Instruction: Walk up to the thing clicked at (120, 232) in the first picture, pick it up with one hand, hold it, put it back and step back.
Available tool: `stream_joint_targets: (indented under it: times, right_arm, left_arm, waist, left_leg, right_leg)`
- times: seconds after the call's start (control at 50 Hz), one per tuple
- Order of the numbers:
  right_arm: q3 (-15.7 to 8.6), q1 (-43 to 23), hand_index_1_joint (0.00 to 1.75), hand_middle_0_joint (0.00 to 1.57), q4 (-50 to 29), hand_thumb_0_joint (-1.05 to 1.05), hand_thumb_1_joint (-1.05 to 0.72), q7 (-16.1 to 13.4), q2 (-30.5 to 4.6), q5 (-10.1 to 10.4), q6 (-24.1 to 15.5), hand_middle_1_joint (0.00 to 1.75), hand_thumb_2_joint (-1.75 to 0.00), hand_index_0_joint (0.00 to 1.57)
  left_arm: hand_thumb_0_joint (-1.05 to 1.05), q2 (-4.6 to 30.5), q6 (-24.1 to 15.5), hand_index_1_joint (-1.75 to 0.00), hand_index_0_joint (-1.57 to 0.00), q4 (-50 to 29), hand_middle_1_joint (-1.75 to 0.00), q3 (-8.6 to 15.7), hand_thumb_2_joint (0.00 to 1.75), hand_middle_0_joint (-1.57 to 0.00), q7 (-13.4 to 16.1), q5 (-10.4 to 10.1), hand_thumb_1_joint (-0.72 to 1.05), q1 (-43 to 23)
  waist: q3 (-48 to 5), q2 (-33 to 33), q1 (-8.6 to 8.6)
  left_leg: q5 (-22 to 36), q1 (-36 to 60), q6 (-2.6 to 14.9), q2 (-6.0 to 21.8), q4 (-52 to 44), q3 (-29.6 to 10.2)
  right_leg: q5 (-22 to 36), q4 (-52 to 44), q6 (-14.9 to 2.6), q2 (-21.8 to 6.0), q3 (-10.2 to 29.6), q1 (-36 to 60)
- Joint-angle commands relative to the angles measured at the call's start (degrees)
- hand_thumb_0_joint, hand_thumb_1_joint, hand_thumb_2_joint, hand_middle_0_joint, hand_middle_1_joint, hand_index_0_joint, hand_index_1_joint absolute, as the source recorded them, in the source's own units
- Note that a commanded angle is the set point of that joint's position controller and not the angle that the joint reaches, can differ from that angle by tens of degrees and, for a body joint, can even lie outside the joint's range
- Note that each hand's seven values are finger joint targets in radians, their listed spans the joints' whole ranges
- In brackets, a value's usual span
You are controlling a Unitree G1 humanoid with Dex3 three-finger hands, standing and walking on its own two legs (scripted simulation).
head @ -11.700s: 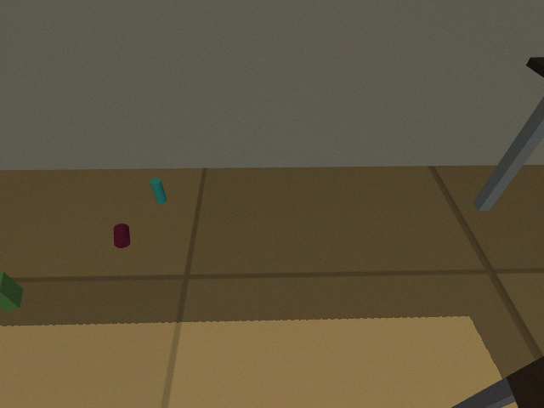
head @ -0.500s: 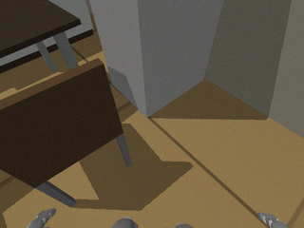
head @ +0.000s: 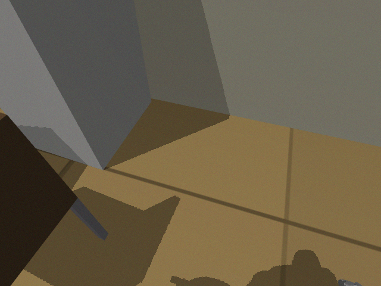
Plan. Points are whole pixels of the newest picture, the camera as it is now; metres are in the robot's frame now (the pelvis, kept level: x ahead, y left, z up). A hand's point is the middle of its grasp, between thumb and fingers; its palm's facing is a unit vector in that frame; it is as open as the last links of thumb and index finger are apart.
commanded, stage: walk up
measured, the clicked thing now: out of the picture -1.06 -0.26 -0.72
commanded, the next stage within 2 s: stand in 1.90 s
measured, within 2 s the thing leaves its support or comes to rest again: neither
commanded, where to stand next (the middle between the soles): +0.11 -0.02 m, yaw -36 degrees
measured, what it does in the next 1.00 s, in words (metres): steps on the spot, turning right: left foot, then right foot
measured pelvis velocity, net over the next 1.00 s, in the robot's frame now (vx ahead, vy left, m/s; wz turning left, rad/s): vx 0.05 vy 0.03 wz -0.56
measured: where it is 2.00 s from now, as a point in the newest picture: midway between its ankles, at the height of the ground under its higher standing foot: outside the picture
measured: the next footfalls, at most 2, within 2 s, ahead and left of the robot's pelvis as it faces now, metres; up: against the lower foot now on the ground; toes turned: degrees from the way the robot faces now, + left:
left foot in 0.30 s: +0.17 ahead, +0.10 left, +0.00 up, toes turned -11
right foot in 0.60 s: +0.03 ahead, -0.11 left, +0.00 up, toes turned -33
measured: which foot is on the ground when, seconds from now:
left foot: down 0.00-0.00, up 0.02-0.28, down 0.30-0.62, up 0.64-0.88, down 0.90-1.00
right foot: down 0.00-0.32, up 0.34-0.58, down 0.60-1.00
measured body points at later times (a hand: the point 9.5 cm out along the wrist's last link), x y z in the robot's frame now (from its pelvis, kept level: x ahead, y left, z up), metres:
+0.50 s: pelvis +0.05 +0.01 +0.00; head +0.09 +0.00 +0.45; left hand +0.26 +0.28 -0.10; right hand +0.02 -0.31 -0.11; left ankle +0.13 +0.11 -0.72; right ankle +0.02 -0.11 -0.67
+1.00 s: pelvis +0.05 +0.03 -0.01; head +0.09 +0.01 +0.43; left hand +0.30 +0.25 -0.12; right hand -0.04 -0.29 -0.12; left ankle +0.13 +0.14 -0.72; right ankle +0.02 -0.10 -0.70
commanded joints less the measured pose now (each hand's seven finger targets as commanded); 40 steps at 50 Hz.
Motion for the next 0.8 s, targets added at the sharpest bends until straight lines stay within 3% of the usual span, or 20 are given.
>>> stream_joint_targets:
  times: [0.0, 0.02, 0.06, 0.18, 0.22, 0.24, 0.26, 0.28, 0.3, 0.32, 0.38, 0.4, 0.46, 0.54, 0.56, 0.58, 0.6, 0.62, 0.68, 0.78]
  right_arm:
    - [-2.1, -9.6, 0.3, 0.2, -8.0, 0.0, -0.9, -1.4, -7.7, 1.7, -1.4, 0.3, -0.9, 0.2]
    - [-2.5, -7.1, 0.3, 0.2, -5.2, 0.0, -0.9, -1.1, -9.1, 1.7, -1.4, 0.3, -0.9, 0.2]
    - [-2.3, -3.2, 0.3, 0.2, -2.5, 0.0, -0.9, -1.0, -8.7, 1.3, -1.7, 0.3, -0.9, 0.2]
    - [-1.6, -3.3, 0.3, 0.2, -1.5, 0.0, -0.9, -1.1, -6.9, -0.3, -2.2, 0.3, -0.9, 0.2]
    - [-2.0, -0.5, 0.3, 0.2, -0.7, 0.0, -0.9, -1.6, -6.2, -0.1, -2.7, 0.3, -0.9, 0.2]
    - [-2.5, 2.6, 0.3, 0.2, 0.0, 0.0, -0.9, -1.9, -6.1, -0.2, -3.0, 0.3, -0.9, 0.2]
    - [-3.2, 3.8, 0.3, 0.2, 0.0, 0.0, -0.9, -2.3, -7.8, -1.1, -3.2, 0.3, -0.9, 0.2]
    - [-4.4, 4.1, 0.3, 0.2, -0.9, 0.0, -0.9, -2.6, -12.2, -2.0, -3.3, 0.3, -0.9, 0.2]
    - [-4.9, 2.0, 0.3, 0.2, -2.3, 0.0, -0.9, -2.4, -14.4, -0.6, -3.1, 0.3, -0.9, 0.2]
    - [-4.9, 1.3, 0.3, 0.2, -1.7, 0.0, -0.9, -2.2, -13.7, 0.0, -2.9, 0.3, -0.9, 0.2]
    - [-3.2, -2.0, 0.3, 0.2, -1.8, 0.0, -0.9, -2.6, -10.4, -0.5, -3.1, 0.3, -0.9, 0.2]
    - [-2.9, -2.5, 0.3, 0.2, -1.8, 0.0, -0.9, -2.6, -10.9, -0.5, -3.1, 0.3, -0.9, 0.2]
    - [-2.5, -1.6, 0.3, 0.2, -2.3, 0.0, -0.9, -2.4, -10.9, -1.1, -2.7, 0.3, -0.9, 0.2]
    - [-1.9, -3.5, 0.3, 0.2, -2.9, 0.0, -0.9, -2.2, -9.6, -0.2, -1.4, 0.3, -0.9, 0.2]
    - [-1.1, -3.2, 0.3, 0.2, -2.8, 0.0, -0.9, -2.3, -6.9, 0.2, -1.1, 0.3, -0.9, 0.2]
    - [0.0, -2.8, 0.3, 0.2, -3.9, 0.0, -0.9, -2.3, -3.8, 0.6, -0.9, 0.3, -0.9, 0.2]
    - [0.1, -6.8, 0.3, 0.2, -5.1, 0.0, -0.9, -3.1, -3.5, 0.9, -0.3, 0.3, -0.9, 0.2]
    - [-1.0, -8.2, 0.3, 0.2, -4.0, 0.0, -0.9, -3.8, -6.8, 0.3, 0.0, 0.3, -0.9, 0.2]
    - [-0.6, -3.5, 0.3, 0.2, 0.6, 0.0, -0.9, -3.6, -6.4, 1.2, -0.6, 0.3, -0.9, 0.2]
    - [-0.4, -4.3, 0.3, 0.2, 1.7, 0.0, -0.9, -3.7, -6.3, 0.5, -1.3, 0.3, -0.9, 0.2]
  left_arm:
    - [0.0, 22.6, -2.6, -0.3, -0.2, -5.3, -0.3, 7.0, 0.9, -0.2, 2.4, 0.6, 0.9, 3.5]
    - [0.0, 18.0, -2.7, -0.3, -0.2, -4.6, -0.3, 5.9, 0.9, -0.2, 2.6, -0.3, 0.9, 1.1]
    - [0.0, 16.1, -3.1, -0.3, -0.2, -4.9, -0.3, 4.8, 0.9, -0.2, 3.5, -0.7, 0.9, -1.5]
    - [0.0, 14.7, -4.5, -0.3, -0.2, -4.1, -0.3, 3.8, 0.9, -0.2, 4.4, -0.4, 0.9, 1.8]
    - [0.0, 13.8, -4.1, -0.3, -0.2, -5.1, -0.3, 3.1, 0.9, -0.2, 4.7, -0.9, 0.9, -1.1]
    - [0.0, 12.9, -3.7, -0.3, -0.2, -5.6, -0.3, 2.5, 0.9, -0.2, 4.9, -1.3, 0.9, -2.4]
    - [0.0, 9.8, -3.4, -0.3, -0.2, -6.2, -0.3, 1.6, 0.9, -0.2, 5.2, -1.7, 0.9, -1.8]
    - [0.0, 6.3, -3.3, -0.3, -0.2, -6.6, -0.3, 0.4, 0.9, -0.2, 5.5, -2.3, 0.9, 1.0]
    - [0.0, 9.6, -3.0, -0.3, -0.2, -5.4, -0.3, 0.8, 0.9, -0.2, 6.4, -1.8, 0.9, 3.6]
    - [0.0, 12.6, -3.0, -0.3, -0.2, -3.9, -0.3, 1.4, 0.9, -0.2, 6.6, -1.5, 0.9, 2.2]
    - [0.0, 11.4, -3.3, -0.3, -0.2, -1.7, -0.3, 2.1, 0.9, -0.2, 5.1, -1.8, 0.9, 2.4]
    - [0.0, 10.4, -3.3, -0.3, -0.2, -1.4, -0.3, 2.0, 0.9, -0.2, 4.4, -1.9, 0.9, 3.6]
    - [0.0, 9.1, -3.3, -0.3, -0.2, -1.8, -0.3, 2.2, 0.9, -0.2, 3.4, -1.4, 0.9, 1.7]
    - [0.0, 8.3, -3.7, -0.3, -0.2, 0.0, -0.3, 2.8, 0.9, -0.2, 4.1, -0.6, 0.9, 4.9]
    - [0.0, 10.0, -4.1, -0.3, -0.2, 0.3, -0.3, 3.7, 0.9, -0.2, 4.6, -0.2, 0.9, 5.7]
    - [0.0, 14.4, -4.6, -0.3, -0.2, -0.7, -0.3, 4.9, 0.9, -0.2, 5.1, 0.6, 0.9, 5.0]
    - [0.0, 17.9, -4.8, -0.3, -0.2, -2.2, -0.3, 5.1, 0.9, -0.2, 5.4, 0.4, 0.9, 3.2]
    - [0.0, 18.6, -4.6, -0.3, -0.2, -2.7, -0.3, 4.9, 0.9, -0.2, 5.4, 0.2, 0.9, 1.6]
    - [0.0, 13.8, -4.5, -0.3, -0.2, -2.6, -0.3, 3.4, 0.9, -0.2, 5.9, -0.3, 0.9, -1.7]
    - [0.0, 13.1, -4.0, -0.3, -0.2, -2.3, -0.3, 2.9, 0.9, -0.2, 5.7, -0.1, 0.9, -0.5]
  waist:
    - [1.8, -15.6, 7.24]
    - [1.8, -12.5, 5.21]
    - [0.1, -13.7, 2.54]
    - [0.1, -12.4, 2.77]
    - [-2.6, -11.7, 0.54]
    - [-4.0, -9.8, -1.55]
    - [-5.3, -4.0, -1.76]
    - [-7.3, 8.7, -1.31]
    - [-8.8, 9.9, -0.52]
    - [-5.9, 5.4, -0.08]
    - [-2.2, 6.0, 1.32]
    - [-2.8, 8.5, 1.76]
    - [-5.3, 8.5, 0.43]
    - [-8.6, 5.8, 3.53]
    - [-8.6, 1.6, 4.73]
    - [-6.8, -11.0, 4.65]
    - [-5.0, -15.5, 4.98]
    - [-4.3, -12.0, 5.12]
    - [-5.7, -9.9, 2.03]
    - [-7.8, -12.9, 3.65]
  left_leg:
    - [-13.2, -20.0, -2.66, -8.3, 17.5, -15.7]
    - [-9.0, -19.4, -1.79, -7.9, 17.2, -16.5]
    - [-3.8, -15.6, -1.09, -8.5, 15.9, -15.4]
    - [-3.2, -5.7, 0.86, -11.7, 6.9, -15.5]
    - [-1.7, 3.9, 1.55, -13.9, -1.5, -14.4]
    - [3.7, 10.9, 2.14, -14.9, -8.2, -13.7]
    - [5.2, 15.2, 2.99, -11.7, -12.5, -18.9]
    - [5.9, 21.1, 6.13, 0.4, -18.6, -35.0]
    - [4.9, 17.1, 12.84, 12.0, -23.0, -46.2]
    - [2.3, 11.3, 15.92, 12.2, -23.8, -47.3]
    - [5.4, 7.4, 11.77, 3.0, -20.0, -29.7]
    - [7.2, 6.6, 11.87, 2.7, -18.9, -26.3]
    - [14.7, 7.6, 12.68, 3.1, -15.0, -22.2]
    - [19.1, 4.2, 9.36, 2.0, -3.3, -16.7]
    - [13.6, -0.7, 6.56, 0.3, 3.4, -14.9]
    - [4.0, -10.9, 2.82, -5.2, 14.9, -10.5]
    - [-16.2, -15.9, 0.7, -11.5, 18.2, -13.0]
    - [-18.4, -12.5, 0.52, -8.7, 22.8, -17.6]
    - [-10.1, -10.6, 0.78, -9.3, 19.3, -16.3]
    - [-9.6, -6.3, 0.58, -11.4, 13.3, -14.6]
  right_leg:
    - [-21.1, -25.0, -17.02, -17.2, 42.7, 1.5]
    - [-18.1, -22.3, -14.81, -13.7, 34.6, 4.5]
    - [-14.1, -19.2, -11.29, -9.6, 27.1, 2.7]
    - [16.1, -10.3, -11.65, -8.5, 25.2, -2.2]
    - [28.7, -3.4, -10.38, -6.8, 22.1, -6.1]
    - [28.6, 2.1, -8.38, -4.7, 19.3, -9.5]
    - [23.6, 8.6, -5.38, -0.9, 15.9, -13.1]
    - [9.1, 20.5, -1.84, 6.4, 10.2, -20.8]
    - [-11.4, 28.0, -0.45, 6.4, 7.6, -20.3]
    - [-11.8, 32.5, -0.65, 4.5, 9.3, -18.1]
    - [-6.6, 29.2, -1.24, 1.0, 7.4, -17.2]
    - [-5.4, 25.3, -1.2, 0.5, 5.2, -15.3]
    - [-5.3, 16.5, -0.39, 0.6, 1.9, -10.8]
    - [4.6, -1.0, -1.51, 4.2, -1.9, 1.1]
    - [5.2, -5.3, -2.71, 3.4, 2.3, 5.6]
    - [7.8, -10.5, -6.33, -6.4, 21.0, 8.2]
    - [15.6, -13.4, -15.08, -18.1, 40.0, 3.4]
    - [17.8, -12.1, -18.28, -20.0, 40.6, -1.8]
    - [28.9, -5.1, -12.71, -11.0, 27.4, 1.4]
    - [30.9, -2.6, -12.82, -8.2, 25.9, 0.9]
